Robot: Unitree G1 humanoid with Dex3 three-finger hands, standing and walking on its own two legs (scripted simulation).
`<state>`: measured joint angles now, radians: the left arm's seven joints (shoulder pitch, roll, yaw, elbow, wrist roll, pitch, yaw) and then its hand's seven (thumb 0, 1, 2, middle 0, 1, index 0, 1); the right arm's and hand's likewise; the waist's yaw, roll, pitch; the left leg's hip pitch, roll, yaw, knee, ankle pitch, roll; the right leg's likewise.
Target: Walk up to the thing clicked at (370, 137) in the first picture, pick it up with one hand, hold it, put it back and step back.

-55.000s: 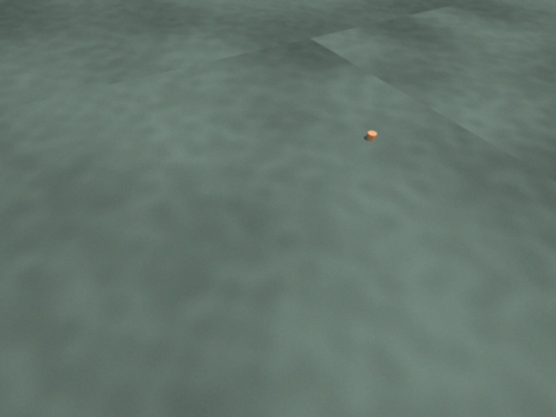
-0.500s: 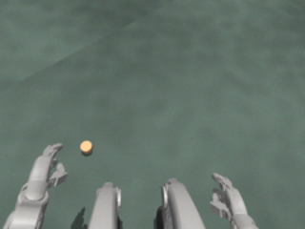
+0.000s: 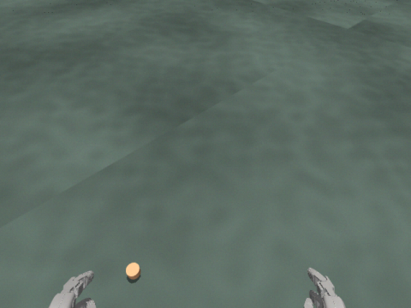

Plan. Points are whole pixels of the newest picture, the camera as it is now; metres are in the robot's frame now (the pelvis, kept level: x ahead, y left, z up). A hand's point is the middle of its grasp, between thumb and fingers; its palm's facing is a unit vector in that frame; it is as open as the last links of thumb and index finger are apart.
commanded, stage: home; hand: left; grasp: from above
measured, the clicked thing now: (133, 270) +0.48 +0.25 -0.69
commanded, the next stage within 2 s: none
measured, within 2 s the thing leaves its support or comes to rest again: neither
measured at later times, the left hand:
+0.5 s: hand out of the picture +0.17 +0.18 -0.04, palm faces +0.04 -0.98 -0.19, open 7.4 cm
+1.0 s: hand out of the picture +0.17 +0.18 -0.04, palm faces +0.04 -0.98 -0.19, open 7.4 cm
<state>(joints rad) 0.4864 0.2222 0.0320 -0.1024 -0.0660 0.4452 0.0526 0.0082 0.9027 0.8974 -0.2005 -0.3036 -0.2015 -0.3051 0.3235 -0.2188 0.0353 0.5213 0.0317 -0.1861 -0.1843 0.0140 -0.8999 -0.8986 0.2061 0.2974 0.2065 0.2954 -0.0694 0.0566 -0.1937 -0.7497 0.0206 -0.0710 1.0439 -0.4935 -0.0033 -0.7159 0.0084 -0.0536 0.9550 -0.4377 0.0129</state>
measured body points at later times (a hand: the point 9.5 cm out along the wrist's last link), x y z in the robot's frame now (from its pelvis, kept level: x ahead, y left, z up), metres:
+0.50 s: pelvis +0.01 +0.00 +0.01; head +0.02 +0.01 +0.46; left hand +0.16 +0.23 -0.03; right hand +0.17 -0.25 -0.05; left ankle +0.01 +0.12 -0.68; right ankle +0.02 -0.13 -0.68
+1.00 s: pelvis +0.01 +0.00 +0.01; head +0.02 +0.01 +0.46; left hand +0.16 +0.23 -0.03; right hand +0.16 -0.25 -0.05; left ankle +0.01 +0.12 -0.68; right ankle +0.02 -0.13 -0.68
